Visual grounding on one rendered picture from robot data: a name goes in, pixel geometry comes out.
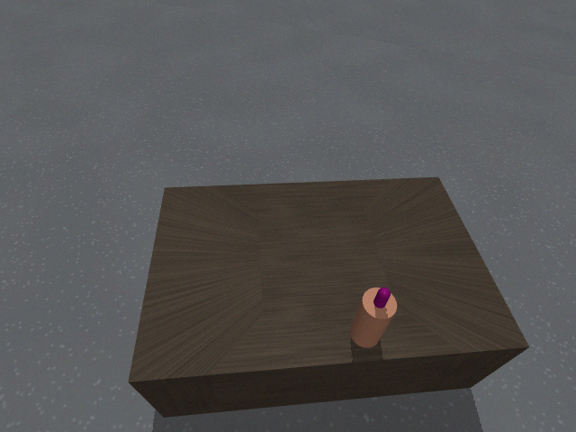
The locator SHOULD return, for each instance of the bottle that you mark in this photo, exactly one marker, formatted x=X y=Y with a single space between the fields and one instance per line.
x=374 y=314

